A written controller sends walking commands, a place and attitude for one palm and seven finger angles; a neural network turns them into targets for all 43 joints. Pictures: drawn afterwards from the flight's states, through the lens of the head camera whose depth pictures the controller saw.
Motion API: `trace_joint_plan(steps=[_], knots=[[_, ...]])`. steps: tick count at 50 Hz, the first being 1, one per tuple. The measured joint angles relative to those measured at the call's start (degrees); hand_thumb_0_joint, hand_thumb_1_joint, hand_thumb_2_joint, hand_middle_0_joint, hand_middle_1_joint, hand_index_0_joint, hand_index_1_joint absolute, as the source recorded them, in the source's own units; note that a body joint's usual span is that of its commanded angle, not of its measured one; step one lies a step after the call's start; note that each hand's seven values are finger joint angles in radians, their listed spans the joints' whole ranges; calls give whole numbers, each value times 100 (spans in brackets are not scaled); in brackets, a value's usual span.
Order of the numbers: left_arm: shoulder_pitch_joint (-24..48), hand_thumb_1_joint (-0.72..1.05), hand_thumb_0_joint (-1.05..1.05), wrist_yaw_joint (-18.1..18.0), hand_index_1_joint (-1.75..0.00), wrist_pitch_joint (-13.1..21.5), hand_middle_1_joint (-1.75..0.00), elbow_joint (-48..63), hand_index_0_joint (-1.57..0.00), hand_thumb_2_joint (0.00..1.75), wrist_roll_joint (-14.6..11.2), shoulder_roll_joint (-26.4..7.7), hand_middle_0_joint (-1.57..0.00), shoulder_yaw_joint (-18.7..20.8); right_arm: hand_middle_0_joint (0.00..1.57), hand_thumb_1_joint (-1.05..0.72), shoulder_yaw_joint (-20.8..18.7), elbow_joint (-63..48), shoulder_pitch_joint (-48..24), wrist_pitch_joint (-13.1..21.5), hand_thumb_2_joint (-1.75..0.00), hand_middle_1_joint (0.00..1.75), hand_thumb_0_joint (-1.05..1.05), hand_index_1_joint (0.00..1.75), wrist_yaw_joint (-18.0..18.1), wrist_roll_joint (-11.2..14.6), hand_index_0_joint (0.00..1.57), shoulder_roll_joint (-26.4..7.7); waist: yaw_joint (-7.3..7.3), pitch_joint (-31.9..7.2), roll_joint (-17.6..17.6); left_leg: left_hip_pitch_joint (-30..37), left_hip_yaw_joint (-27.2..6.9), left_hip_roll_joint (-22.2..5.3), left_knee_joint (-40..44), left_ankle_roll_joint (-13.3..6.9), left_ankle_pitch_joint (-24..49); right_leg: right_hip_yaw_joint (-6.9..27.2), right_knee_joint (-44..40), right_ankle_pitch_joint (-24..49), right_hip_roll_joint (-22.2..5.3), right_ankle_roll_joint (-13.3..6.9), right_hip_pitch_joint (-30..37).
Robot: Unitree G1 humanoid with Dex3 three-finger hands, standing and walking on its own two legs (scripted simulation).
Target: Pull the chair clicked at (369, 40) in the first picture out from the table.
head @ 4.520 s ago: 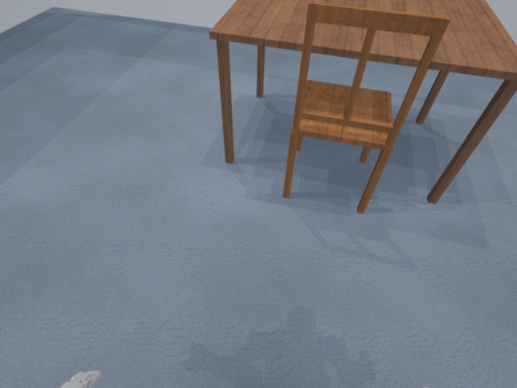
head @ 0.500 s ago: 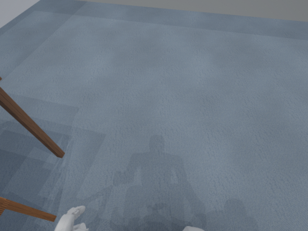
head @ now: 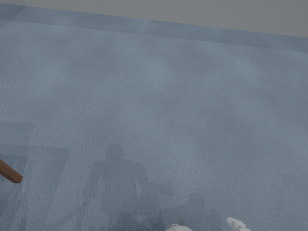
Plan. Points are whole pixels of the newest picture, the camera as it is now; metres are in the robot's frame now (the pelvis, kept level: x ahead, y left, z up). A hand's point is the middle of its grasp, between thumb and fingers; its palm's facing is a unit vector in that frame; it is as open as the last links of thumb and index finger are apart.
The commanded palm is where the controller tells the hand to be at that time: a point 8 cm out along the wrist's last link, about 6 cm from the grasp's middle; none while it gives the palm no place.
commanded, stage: walk to a spot facing it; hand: left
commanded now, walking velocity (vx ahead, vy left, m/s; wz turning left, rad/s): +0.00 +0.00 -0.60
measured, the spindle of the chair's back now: out of the picture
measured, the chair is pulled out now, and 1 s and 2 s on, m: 0.00 0.00 0.00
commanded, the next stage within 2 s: turn to face it in 1.16 s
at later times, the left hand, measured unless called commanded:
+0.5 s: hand (113, 224) +0.16 +0.12 -0.15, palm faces -0.29 -0.92 -0.26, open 7.3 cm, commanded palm none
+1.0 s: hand (110, 209) +0.20 +0.14 -0.17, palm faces -0.51 -0.84 -0.16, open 7.3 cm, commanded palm none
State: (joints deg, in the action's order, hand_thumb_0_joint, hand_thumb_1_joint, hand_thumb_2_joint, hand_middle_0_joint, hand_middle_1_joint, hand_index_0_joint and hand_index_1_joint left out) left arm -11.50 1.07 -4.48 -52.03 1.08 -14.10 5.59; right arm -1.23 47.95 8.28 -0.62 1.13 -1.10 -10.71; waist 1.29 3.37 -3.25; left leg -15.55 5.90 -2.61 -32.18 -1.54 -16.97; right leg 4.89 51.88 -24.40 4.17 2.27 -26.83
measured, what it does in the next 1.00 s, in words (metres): steps on the spot, turning right: right foot, then left foot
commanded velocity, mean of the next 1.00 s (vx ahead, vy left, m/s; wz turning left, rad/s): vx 0.09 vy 0.00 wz -0.60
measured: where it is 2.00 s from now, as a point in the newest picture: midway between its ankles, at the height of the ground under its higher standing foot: outside the picture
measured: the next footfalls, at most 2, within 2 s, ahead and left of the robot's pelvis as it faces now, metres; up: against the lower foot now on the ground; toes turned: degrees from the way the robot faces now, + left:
right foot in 0.40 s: -0.01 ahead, -0.15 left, +0.00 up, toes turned -22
left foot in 0.84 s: +0.14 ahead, +0.04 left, +0.00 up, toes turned -25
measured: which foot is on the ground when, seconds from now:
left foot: down 0.00-0.40, up 0.42-0.82, down 0.84-1.00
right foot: up 0.00-0.38, down 0.40-0.84, up 0.86-1.00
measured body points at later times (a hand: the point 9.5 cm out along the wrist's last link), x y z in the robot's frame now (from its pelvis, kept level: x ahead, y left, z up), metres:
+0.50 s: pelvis -0.02 -0.03 -0.01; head +0.01 -0.07 +0.44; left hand +0.17 +0.17 -0.13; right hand -0.10 -0.29 -0.16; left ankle +0.00 +0.10 -0.68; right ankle -0.05 -0.13 -0.73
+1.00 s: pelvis +0.06 -0.02 +0.01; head +0.09 +0.01 +0.46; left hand +0.23 +0.18 -0.16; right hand -0.02 -0.26 -0.11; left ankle +0.11 +0.06 -0.73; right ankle -0.03 -0.13 -0.65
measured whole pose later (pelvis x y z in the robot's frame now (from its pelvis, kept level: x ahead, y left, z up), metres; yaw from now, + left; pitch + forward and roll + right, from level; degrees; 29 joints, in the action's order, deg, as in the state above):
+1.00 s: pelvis +0.06 -0.02 +0.01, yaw -37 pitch -1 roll -2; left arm -16.7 2.4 -3.5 -56.4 1.6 -14.1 6.3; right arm -0.9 51.0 14.9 1.6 1.0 -1.4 -10.2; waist 1.2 1.9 -2.6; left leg -10.4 10.3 -4.6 -27.3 -1.4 -16.0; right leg 0.0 64.1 -19.7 -0.1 1.9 -28.4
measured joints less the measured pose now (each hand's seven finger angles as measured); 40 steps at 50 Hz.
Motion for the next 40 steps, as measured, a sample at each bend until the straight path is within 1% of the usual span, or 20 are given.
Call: trace_joint_plan(steps=[2,3,5,7,12,14,17,18,19,20,21,22,23,24,25,27,30,33,37,40], knots=[[-97,91,0,55,-30,-10,-30,-34,-20,90,15,-65,-20,54,20,-91,19,16,74,-1,-90,30,0,30,8,-16,20,29,18,13,-4,164,137,-91,208,-22,77,-212,932,49,-121,99,-230],[-142,91,0,72,-30,-17,-30,-46,-20,90,15,-88,-20,72,20,-91,19,32,114,2,-90,30,0,30,11,-18,21,38,23,19,3,235,202,-132,303,-22,116,-285,1220,116,-197,143,-281],[-214,91,0,89,-30,-38,-30,-77,-20,90,11,-109,-20,93,20,-91,6,72,202,15,-90,30,0,30,14,-12,21,44,26,24,37,343,327,-211,441,-20,168,-380,1469,221,-347,217,-277],[-261,91,0,94,-30,-66,-30,-113,-20,90,4,-105,-20,99,20,-91,-17,123,291,24,-90,30,0,30,13,-7,21,47,15,28,78,412,459,-287,512,-17,183,-444,1401,236,-485,267,-187],[-199,91,0,97,-30,-128,-30,-180,-20,90,1,-30,-20,71,20,-91,-95,301,499,17,-90,30,0,30,-17,-15,21,27,-84,75,184,465,803,-478,479,34,129,-649,560,40,-736,285,185],[-104,91,1,97,-30,-116,-30,-177,-20,90,-1,20,-20,43,20,-91,-134,390,567,5,-90,30,0,30,-34,-24,21,-6,-141,114,242,446,944,-569,388,80,81,-749,112,-43,-763,248,357],[64,91,1,87,-30,-47,-30,-130,-20,90,-5,100,-20,-8,20,-91,-212,515,652,-25,-90,30,0,30,-65,-37,21,-93,-232,165,355,381,1172,-737,139,182,-45,-911,-587,-78,-714,146,637],[120,91,1,82,-30,-11,-30,-102,-20,90,-7,123,-20,-26,20,-91,-239,547,687,-34,-90,30,0,30,-74,-37,21,-133,-258,176,398,348,1244,-800,15,228,-107,-968,-908,49,-681,97,768],[169,91,1,78,-30,36,-30,-64,-20,90,-7,138,-20,-47,20,-91,-263,571,739,-42,-90,30,0,30,-84,-31,21,-176,-281,175,439,291,1299,-869,-161,283,-192,-1032,-1344,335,-645,40,948],[194,91,1,72,-30,105,-30,0,-20,90,0,118,-20,-80,20,-91,-282,571,830,-53,-90,30,0,30,-99,-12,21,-210,-300,137,430,177,1336,-916,-435,343,-313,-1053,-1828,719,-646,-102,1154],[266,91,0,37,-30,192,-30,8,-20,90,9,153,-20,-94,20,-91,-303,602,851,-94,-90,30,0,30,-104,-1,21,-280,-305,147,525,-33,1165,-973,-910,438,-668,-1057,-1819,709,-579,-274,1116],[335,91,0,1,-30,247,-30,19,-20,90,-11,204,-20,-124,20,-91,-318,638,836,-169,-90,30,1,30,-82,4,20,-351,-333,186,635,-287,801,-925,-1477,506,-1050,-1056,-1677,631,-514,-359,1051],[367,91,0,-24,-30,285,-30,43,-20,90,-30,240,-20,-147,20,-91,-322,677,812,-244,-90,30,1,30,-52,7,20,-395,-344,199,688,-521,478,-817,-2011,554,-1279,-1025,-1618,582,-474,-397,1029],[372,91,0,-47,-30,309,-30,63,-20,90,-45,262,-20,-157,20,-91,-320,711,781,-303,-90,30,1,30,-32,5,20,-415,-338,192,694,-715,240,-705,-2455,592,-1329,-965,-1652,587,-444,-412,1045],[366,91,0,-69,-30,309,-30,71,-20,90,-56,277,-20,-160,20,-91,-317,731,751,-336,-90,30,1,30,-31,-2,20,-423,-334,177,690,-870,74,-630,-2772,629,-1206,-905,-1759,641,-409,-417,1099],[332,91,0,-91,-30,290,-30,60,-20,90,-62,289,-20,-171,20,-91,-303,720,710,-342,-90,30,1,30,-61,-31,20,-414,-343,114,660,-1072,-91,-567,-3020,703,-834,-797,-2046,810,-346,-407,1236],[236,91,0,-72,-30,315,-30,21,-20,90,-51,287,-20,-193,20,-91,-285,647,644,-301,-90,30,1,30,-117,-60,20,-371,-330,1,573,-1192,-185,-522,-2878,768,-484,-620,-2387,1001,-275,-449,1382],[101,91,0,-36,-30,360,-30,-31,-21,90,-35,291,-21,-212,20,-91,-274,562,562,-241,-90,30,1,30,-165,-70,20,-336,-273,-89,493,-1166,-239,-459,-2478,777,-369,-436,-2594,1104,-218,-453,1471],[-135,91,0,-1,-30,393,-30,-113,-21,90,-11,285,-21,-215,20,-91,-261,451,426,-159,-90,30,1,30,-201,-52,20,-298,-136,-167,387,-951,-284,-295,-1721,726,-467,-179,-2688,1117,-170,-406,1535],[-325,91,0,11,-30,365,-30,-186,-21,90,-4,239,-21,-183,20,-91,-228,348,337,-63,-90,30,1,30,-191,-20,20,-253,-8,-201,266,-615,-267,-117,-956,646,-510,35,-2587,1018,-156,-313,1525]])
